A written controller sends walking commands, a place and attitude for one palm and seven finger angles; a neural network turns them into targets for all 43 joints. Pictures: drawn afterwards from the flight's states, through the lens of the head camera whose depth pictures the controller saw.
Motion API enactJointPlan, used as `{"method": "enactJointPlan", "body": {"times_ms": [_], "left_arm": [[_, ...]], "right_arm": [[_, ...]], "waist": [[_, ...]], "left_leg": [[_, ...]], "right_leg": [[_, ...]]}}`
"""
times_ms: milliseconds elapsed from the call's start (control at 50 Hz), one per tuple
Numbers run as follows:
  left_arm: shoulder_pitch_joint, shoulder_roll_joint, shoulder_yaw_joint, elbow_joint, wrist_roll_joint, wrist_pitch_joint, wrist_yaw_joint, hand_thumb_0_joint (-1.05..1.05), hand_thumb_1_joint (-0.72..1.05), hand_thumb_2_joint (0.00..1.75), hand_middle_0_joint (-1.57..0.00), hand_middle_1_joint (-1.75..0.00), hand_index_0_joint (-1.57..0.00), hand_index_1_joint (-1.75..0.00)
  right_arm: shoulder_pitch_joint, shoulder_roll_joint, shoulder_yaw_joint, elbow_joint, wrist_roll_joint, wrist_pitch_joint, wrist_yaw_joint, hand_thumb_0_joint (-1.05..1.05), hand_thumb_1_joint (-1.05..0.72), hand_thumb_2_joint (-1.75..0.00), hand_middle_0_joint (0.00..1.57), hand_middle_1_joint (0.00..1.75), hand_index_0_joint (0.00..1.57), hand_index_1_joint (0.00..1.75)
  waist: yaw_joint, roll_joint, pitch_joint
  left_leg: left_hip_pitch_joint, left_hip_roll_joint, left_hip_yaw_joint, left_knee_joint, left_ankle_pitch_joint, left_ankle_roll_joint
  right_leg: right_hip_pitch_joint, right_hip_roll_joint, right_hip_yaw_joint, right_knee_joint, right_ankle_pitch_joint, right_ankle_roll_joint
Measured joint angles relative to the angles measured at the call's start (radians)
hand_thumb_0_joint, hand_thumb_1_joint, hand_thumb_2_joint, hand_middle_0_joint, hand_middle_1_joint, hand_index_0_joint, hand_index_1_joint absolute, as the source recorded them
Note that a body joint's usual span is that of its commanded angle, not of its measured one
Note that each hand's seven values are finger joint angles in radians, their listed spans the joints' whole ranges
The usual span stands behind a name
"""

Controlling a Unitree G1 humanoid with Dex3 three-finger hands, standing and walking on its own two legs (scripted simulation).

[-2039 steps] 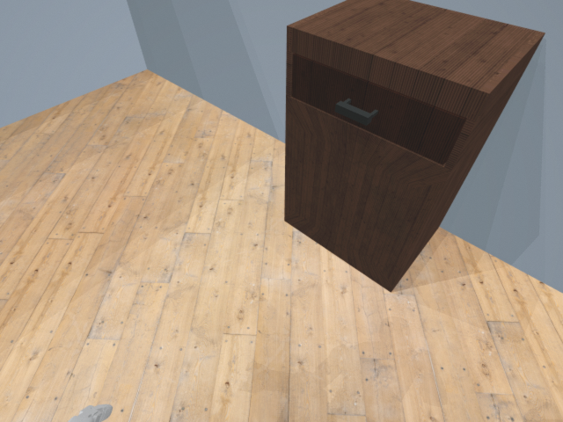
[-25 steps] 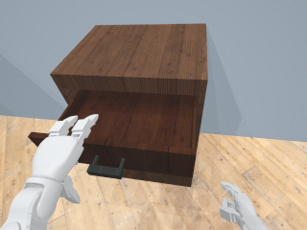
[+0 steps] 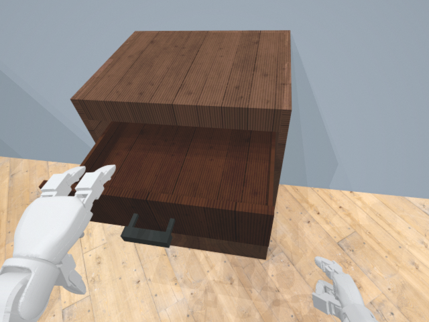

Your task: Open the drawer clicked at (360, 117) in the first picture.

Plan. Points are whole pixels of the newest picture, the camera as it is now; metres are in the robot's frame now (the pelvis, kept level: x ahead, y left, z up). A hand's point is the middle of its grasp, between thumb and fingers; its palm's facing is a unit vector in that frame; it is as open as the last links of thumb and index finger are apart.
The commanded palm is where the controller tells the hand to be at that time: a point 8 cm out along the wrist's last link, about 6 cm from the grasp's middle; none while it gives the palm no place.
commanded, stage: draw the hand back to the body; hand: left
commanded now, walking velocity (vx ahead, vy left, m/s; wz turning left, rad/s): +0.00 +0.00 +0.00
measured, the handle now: (150, 228) +0.30 +0.20 -0.04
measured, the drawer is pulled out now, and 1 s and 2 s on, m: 0.24 0.24 0.24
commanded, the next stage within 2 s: step back with the hand held close in 1.06 s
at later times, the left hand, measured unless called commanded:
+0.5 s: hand (82, 220) +0.21 +0.22 +0.16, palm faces +0.34 -0.85 -0.39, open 13.4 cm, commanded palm +0.15 +0.27 +0.18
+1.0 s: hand (70, 236) +0.19 +0.23 +0.16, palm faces +0.41 -0.81 -0.42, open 7.9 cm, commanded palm +0.13 +0.27 +0.18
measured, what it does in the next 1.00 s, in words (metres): stands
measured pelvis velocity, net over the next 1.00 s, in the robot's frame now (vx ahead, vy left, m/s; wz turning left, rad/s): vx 0.01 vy -0.01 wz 0.03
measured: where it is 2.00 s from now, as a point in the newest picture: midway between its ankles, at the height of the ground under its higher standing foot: outside the picture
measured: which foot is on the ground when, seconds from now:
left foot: down 0.00-1.00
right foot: down 0.00-1.00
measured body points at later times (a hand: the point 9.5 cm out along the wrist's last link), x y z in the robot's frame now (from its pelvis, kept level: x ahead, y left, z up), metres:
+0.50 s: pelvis +0.02 +0.00 +0.01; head +0.02 -0.02 +0.46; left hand +0.19 +0.26 +0.18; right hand +0.21 -0.21 -0.08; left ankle -0.02 +0.11 -0.73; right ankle -0.02 -0.10 -0.73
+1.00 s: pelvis +0.01 -0.01 +0.01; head +0.01 -0.04 +0.46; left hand +0.16 +0.27 +0.18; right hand +0.23 -0.22 -0.08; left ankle -0.02 +0.11 -0.73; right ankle -0.02 -0.10 -0.73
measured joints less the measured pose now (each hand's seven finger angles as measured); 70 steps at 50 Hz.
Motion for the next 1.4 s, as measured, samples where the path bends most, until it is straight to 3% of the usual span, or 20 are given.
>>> {"method": "enactJointPlan", "body": {"times_ms": [80, 120, 140, 160, 200, 240, 280, 440, 800, 940, 1180, 1300, 1400], "left_arm": [[0.029, 0.002, 0.016, -0.022, -0.011, -0.005, -0.003, -0.01, -0.49, 0.30, -0.17, -0.31, -0.18, -0.31], [0.038, -0.072, 0.042, -0.019, -0.340, -0.038, 0.015, -0.01, -0.48, 0.30, -0.17, -0.31, -0.18, -0.31], [0.043, -0.120, 0.051, -0.015, -0.474, -0.056, 0.029, -0.01, -0.48, 0.30, -0.17, -0.31, -0.18, -0.31], [0.048, -0.163, 0.056, -0.015, -0.573, -0.067, 0.043, -0.01, -0.47, 0.31, -0.17, -0.31, -0.18, -0.31], [0.055, -0.230, 0.055, -0.027, -0.695, -0.081, 0.070, -0.01, -0.44, 0.32, -0.17, -0.31, -0.18, -0.31], [0.061, -0.269, 0.054, -0.045, -0.757, -0.090, 0.092, -0.01, -0.40, 0.34, -0.17, -0.31, -0.18, -0.31], [0.064, -0.282, 0.062, -0.057, -0.790, -0.097, 0.104, -0.01, -0.36, 0.36, -0.17, -0.31, -0.18, -0.30], [0.077, -0.256, 0.128, -0.056, -0.834, -0.110, 0.104, -0.01, -0.12, 0.46, -0.17, -0.31, -0.18, -0.30], [0.137, -0.242, 0.186, -0.032, -0.849, -0.098, 0.097, 0.00, 0.49, 0.72, -0.19, -0.31, -0.20, -0.30], [0.132, -0.250, 0.180, -0.023, -0.851, -0.095, 0.098, 0.00, 0.73, 0.82, -0.20, -0.31, -0.21, -0.30], [0.133, -0.245, 0.181, -0.017, -0.853, -0.102, 0.098, 0.01, 0.88, 0.89, -0.21, -0.31, -0.21, -0.30], [0.141, -0.217, 0.255, -0.040, -0.854, -0.170, 0.083, 0.01, 0.89, 0.90, -0.21, -0.31, -0.21, -0.30], [0.211, -0.213, 0.248, -0.080, -0.851, -0.188, 0.074, 0.01, 0.89, 0.90, -0.21, -0.31, -0.21, -0.30]], "right_arm": [[0.006, -0.005, -0.001, -0.008, -0.001, -0.003, -0.002, 0.01, -0.91, -0.90, 0.20, 0.30, 0.20, 0.30], [0.007, 0.005, -0.006, -0.005, 0.008, -0.052, -0.021, 0.01, -0.91, -0.90, 0.20, 0.30, 0.20, 0.30], [0.011, 0.015, -0.005, 0.002, 0.010, -0.087, -0.035, 0.01, -0.91, -0.90, 0.20, 0.30, 0.20, 0.30], [0.020, 0.027, -0.002, 0.007, 0.009, -0.120, -0.050, 0.01, -0.91, -0.90, 0.20, 0.30, 0.20, 0.30], [0.045, 0.048, 0.006, 0.021, 0.002, -0.177, -0.073, 0.01, -0.91, -0.90, 0.20, 0.30, 0.20, 0.30], [0.068, 0.063, 0.014, 0.040, -0.007, -0.217, -0.083, 0.01, -0.91, -0.90, 0.20, 0.30, 0.20, 0.30], [0.080, 0.072, 0.020, 0.062, -0.013, -0.240, -0.085, 0.01, -0.90, -0.90, 0.20, 0.30, 0.20, 0.30], [0.069, 0.070, 0.010, 0.115, -0.018, -0.257, -0.071, 0.01, -0.90, -0.90, 0.20, 0.30, 0.20, 0.30], [0.023, 0.054, -0.023, 0.115, -0.008, -0.229, -0.079, 0.01, -0.90, -0.90, 0.20, 0.30, 0.20, 0.30], [0.023, 0.056, -0.017, 0.116, -0.008, -0.228, -0.079, 0.01, -0.90, -0.90, 0.20, 0.30, 0.20, 0.30], [0.039, 0.056, -0.018, 0.128, -0.007, -0.231, -0.081, 0.01, -0.90, -0.90, 0.20, 0.30, 0.20, 0.30], [0.042, 0.042, -0.025, 0.093, 0.000, -0.193, -0.070, 0.01, -0.90, -0.90, 0.20, 0.30, 0.20, 0.30], [0.035, 0.024, -0.047, 0.087, 0.001, -0.153, -0.074, 0.01, -0.90, -0.90, 0.20, 0.30, 0.20, 0.30]], "waist": [[0.000, 0.000, -0.001], [-0.017, 0.001, 0.028], [-0.025, -0.005, 0.040], [-0.031, -0.014, 0.047], [-0.037, -0.035, 0.050], [-0.041, -0.051, 0.047], [-0.044, -0.062, 0.044], [-0.050, -0.058, 0.046], [-0.032, -0.039, 0.031], [-0.028, -0.035, 0.034], [-0.037, -0.030, 0.038], [-0.077, -0.031, 0.037], [-0.099, -0.040, 0.041]], "left_leg": [[-0.005, 0.000, 0.000, 0.007, -0.005, 0.002], [0.020, -0.005, -0.003, 0.001, -0.005, 0.005], [0.035, -0.008, -0.003, -0.006, -0.004, 0.005], [0.049, -0.011, -0.003, -0.014, -0.002, 0.005], [0.075, -0.015, -0.005, -0.033, 0.001, 0.004], [0.098, -0.016, -0.009, -0.050, 0.004, 0.002], [0.115, -0.015, -0.013, -0.062, 0.005, 0.000], [0.135, -0.011, -0.019, -0.089, 0.013, -0.004], [0.142, -0.006, -0.030, -0.112, 0.029, -0.013], [0.145, -0.003, -0.034, -0.115, 0.035, -0.017], [0.147, 0.004, -0.035, -0.117, 0.042, -0.025], [0.045, 0.008, -0.063, -0.061, 0.038, -0.024], [-0.008, -0.005, -0.058, -0.048, 0.046, -0.015]], "right_leg": [[-0.003, 0.000, 0.000, 0.001, -0.001, 0.002], [0.024, -0.005, -0.003, -0.003, -0.004, 0.004], [0.036, -0.008, -0.003, -0.004, -0.006, 0.005], [0.047, -0.010, -0.003, -0.007, -0.008, 0.005], [0.071, -0.013, -0.005, -0.017, -0.010, 0.005], [0.095, -0.014, -0.008, -0.032, -0.011, 0.004], [0.115, -0.013, -0.013, -0.048, -0.009, 0.003], [0.142, -0.006, -0.018, -0.089, 0.005, 0.000], [0.152, 0.000, -0.029, -0.110, 0.015, -0.008], [0.155, 0.002, -0.034, -0.110, 0.018, -0.013], [0.154, 0.009, -0.035, -0.106, 0.022, -0.021], [0.081, 0.014, -0.063, -0.094, 0.031, -0.024], [0.020, -0.001, -0.059, -0.063, 0.031, -0.015]]}}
